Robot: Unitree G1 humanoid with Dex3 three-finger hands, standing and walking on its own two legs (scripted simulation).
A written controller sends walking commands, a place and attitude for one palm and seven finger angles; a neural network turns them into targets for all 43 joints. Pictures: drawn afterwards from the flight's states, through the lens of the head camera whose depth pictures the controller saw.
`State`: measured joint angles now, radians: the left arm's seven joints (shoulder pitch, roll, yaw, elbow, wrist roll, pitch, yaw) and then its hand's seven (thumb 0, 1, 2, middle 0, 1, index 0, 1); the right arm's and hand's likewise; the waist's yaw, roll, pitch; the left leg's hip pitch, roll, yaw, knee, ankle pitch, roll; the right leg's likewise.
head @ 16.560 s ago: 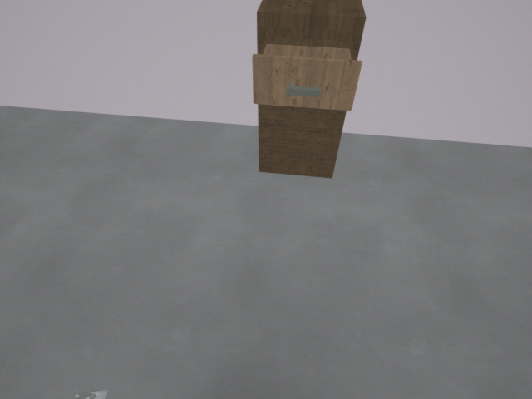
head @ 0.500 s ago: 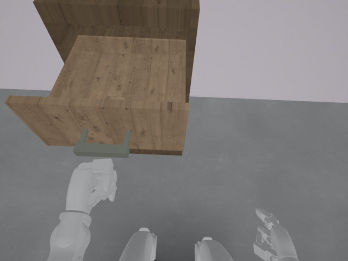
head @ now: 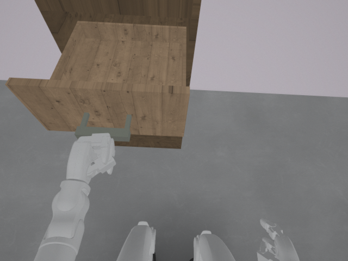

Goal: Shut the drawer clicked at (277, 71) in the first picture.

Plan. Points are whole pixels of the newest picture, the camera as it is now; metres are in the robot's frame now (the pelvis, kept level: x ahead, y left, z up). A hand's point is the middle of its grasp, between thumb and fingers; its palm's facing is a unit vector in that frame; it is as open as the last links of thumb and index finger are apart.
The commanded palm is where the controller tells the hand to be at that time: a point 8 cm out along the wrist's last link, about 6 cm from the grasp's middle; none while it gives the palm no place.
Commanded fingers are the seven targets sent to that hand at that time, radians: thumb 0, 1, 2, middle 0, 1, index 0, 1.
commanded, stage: push the drawer shut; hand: left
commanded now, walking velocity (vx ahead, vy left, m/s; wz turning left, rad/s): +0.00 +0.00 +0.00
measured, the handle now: (105, 126) +0.41 +0.18 +0.04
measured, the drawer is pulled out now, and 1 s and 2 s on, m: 0.26 0.13 0.02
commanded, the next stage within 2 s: none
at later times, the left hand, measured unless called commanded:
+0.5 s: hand (115, 131) +0.40 +0.16 +0.03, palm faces -0.03 -1.00 -0.04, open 2.9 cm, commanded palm +0.40 +0.20 +0.04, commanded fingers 0.00 0.90 0.90 -1.40 -1.60 -1.40 -1.60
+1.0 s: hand (122, 109) +0.46 +0.15 +0.03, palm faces +0.00 -1.00 -0.05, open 2.9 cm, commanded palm +0.46 +0.20 +0.04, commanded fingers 0.00 0.90 0.90 -1.40 -1.60 -1.40 -1.60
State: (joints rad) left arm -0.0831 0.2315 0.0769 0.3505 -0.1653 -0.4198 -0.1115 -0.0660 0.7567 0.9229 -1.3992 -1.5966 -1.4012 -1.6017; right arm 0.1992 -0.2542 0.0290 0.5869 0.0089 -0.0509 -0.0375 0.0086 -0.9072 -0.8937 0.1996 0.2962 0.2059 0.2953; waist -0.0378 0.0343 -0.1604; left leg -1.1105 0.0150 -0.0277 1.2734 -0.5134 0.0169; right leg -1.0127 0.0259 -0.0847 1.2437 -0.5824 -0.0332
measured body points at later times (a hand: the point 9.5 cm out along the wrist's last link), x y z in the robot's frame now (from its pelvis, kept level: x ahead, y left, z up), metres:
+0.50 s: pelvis -0.01 +0.02 +0.00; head +0.10 +0.04 +0.44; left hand +0.39 +0.21 +0.03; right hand +0.09 -0.24 -0.11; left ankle +0.05 +0.11 -0.62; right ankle +0.01 -0.10 -0.62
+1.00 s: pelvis -0.01 +0.01 -0.01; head +0.12 +0.02 +0.43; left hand +0.46 +0.20 +0.04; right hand +0.05 -0.25 -0.12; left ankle +0.05 +0.11 -0.62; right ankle +0.01 -0.10 -0.62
